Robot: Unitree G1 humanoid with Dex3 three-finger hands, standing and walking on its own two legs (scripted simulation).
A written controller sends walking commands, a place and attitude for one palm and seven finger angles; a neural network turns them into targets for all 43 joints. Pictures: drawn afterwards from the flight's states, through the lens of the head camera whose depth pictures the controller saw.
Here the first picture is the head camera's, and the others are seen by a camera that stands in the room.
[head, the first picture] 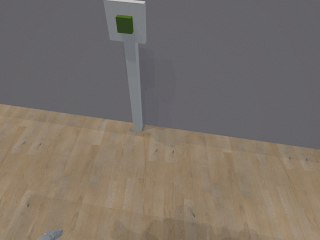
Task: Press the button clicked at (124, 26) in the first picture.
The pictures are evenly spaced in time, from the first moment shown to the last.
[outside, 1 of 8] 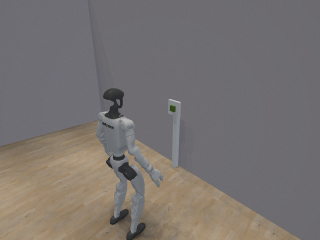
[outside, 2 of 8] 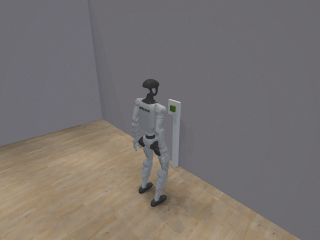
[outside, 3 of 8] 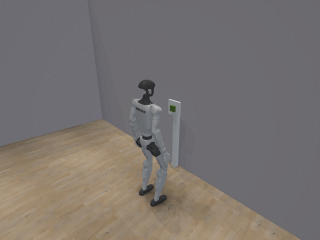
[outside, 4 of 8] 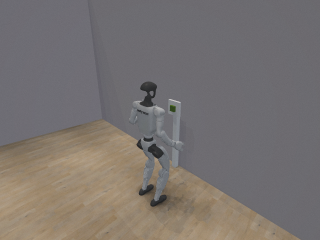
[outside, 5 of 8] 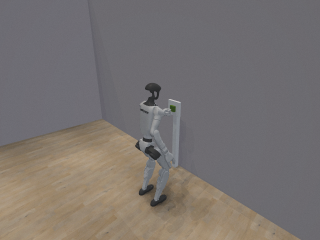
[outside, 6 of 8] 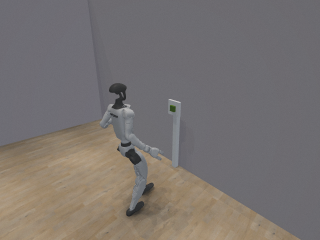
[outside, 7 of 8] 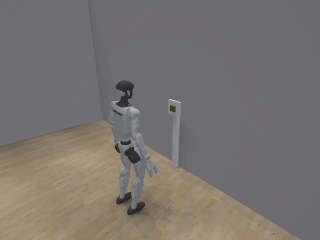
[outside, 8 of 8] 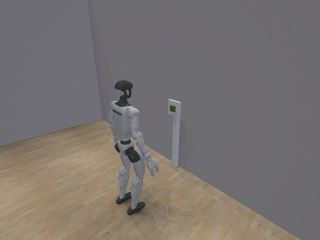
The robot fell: no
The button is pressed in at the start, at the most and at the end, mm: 0 13 0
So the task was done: yes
